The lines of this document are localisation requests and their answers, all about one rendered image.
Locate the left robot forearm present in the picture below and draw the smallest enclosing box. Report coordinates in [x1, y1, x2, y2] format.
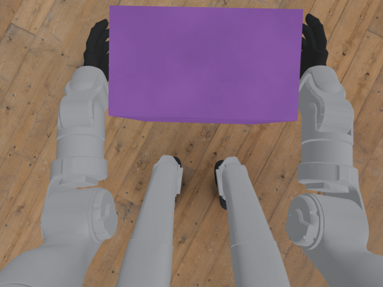
[41, 66, 109, 238]

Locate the left robot thigh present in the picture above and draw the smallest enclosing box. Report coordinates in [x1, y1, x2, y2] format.
[116, 161, 183, 287]

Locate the right robot upper arm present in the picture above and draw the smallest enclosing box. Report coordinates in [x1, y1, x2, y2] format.
[285, 193, 383, 287]

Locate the robot right hand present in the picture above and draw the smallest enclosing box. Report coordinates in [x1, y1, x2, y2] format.
[300, 14, 329, 79]

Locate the left robot upper arm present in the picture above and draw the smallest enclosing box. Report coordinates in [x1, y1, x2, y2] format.
[0, 187, 118, 287]

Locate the carton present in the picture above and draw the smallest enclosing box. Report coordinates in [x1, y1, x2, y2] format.
[108, 5, 303, 124]

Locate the robot left shin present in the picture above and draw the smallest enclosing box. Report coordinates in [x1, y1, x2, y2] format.
[151, 155, 178, 174]

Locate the robot left hand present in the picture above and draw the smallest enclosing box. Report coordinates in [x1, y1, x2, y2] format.
[83, 19, 110, 81]

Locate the right robot forearm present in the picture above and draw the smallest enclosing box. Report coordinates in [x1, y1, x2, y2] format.
[297, 65, 369, 241]

